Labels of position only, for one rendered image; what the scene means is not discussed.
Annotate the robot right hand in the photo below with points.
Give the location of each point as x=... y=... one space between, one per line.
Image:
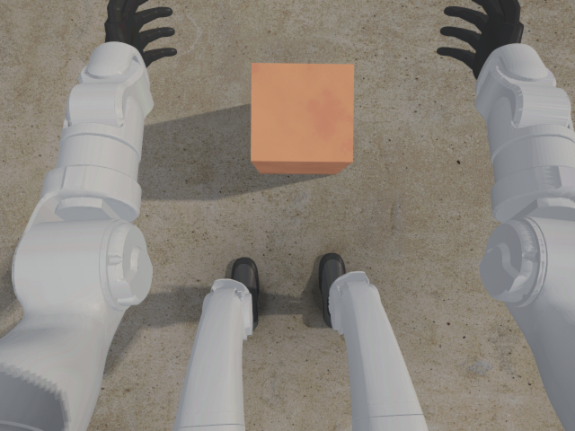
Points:
x=499 y=28

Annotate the left robot forearm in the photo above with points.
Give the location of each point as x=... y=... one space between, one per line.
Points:
x=101 y=142

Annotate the robot left shin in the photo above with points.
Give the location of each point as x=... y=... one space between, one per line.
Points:
x=225 y=283

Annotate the right robot forearm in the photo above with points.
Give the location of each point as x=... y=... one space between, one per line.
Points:
x=530 y=133

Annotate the carton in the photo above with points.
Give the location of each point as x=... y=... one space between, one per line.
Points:
x=302 y=118

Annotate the robot right thigh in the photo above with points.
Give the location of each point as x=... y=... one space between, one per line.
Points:
x=381 y=392

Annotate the right robot upper arm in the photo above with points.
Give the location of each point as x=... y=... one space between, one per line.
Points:
x=529 y=265

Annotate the robot left hand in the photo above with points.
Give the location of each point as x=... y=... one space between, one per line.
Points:
x=123 y=25

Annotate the left robot upper arm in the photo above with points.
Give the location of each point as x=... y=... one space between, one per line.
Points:
x=74 y=280

